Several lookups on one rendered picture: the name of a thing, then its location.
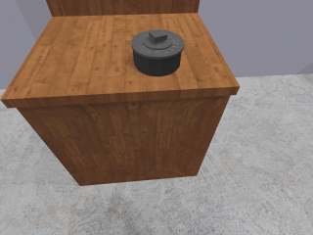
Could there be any lid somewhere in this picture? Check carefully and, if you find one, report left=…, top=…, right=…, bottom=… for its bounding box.
left=131, top=29, right=185, bottom=60

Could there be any pot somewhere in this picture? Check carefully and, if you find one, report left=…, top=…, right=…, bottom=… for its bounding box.
left=133, top=51, right=182, bottom=76

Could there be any knob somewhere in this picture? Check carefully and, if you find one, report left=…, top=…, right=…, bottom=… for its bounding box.
left=149, top=29, right=167, bottom=43

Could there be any table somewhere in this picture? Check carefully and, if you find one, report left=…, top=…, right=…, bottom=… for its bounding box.
left=0, top=0, right=240, bottom=186

